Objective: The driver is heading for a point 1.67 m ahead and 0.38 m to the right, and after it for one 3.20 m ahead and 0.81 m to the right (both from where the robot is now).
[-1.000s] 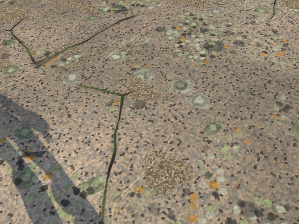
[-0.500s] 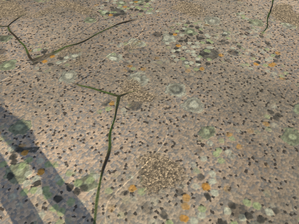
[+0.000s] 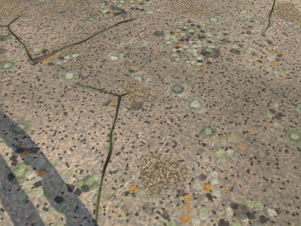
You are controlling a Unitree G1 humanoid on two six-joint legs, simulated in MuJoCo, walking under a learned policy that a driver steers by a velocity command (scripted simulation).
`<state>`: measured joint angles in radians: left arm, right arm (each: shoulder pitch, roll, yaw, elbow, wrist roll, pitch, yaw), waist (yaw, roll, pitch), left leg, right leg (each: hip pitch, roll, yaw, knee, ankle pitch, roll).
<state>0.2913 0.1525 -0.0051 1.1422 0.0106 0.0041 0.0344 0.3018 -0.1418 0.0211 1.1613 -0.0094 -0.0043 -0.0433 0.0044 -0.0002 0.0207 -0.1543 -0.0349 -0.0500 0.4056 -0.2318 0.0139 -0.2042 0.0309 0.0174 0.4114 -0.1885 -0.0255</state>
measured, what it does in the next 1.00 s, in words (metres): stands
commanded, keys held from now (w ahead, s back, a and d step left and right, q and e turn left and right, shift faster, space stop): no key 0.82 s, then w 0.18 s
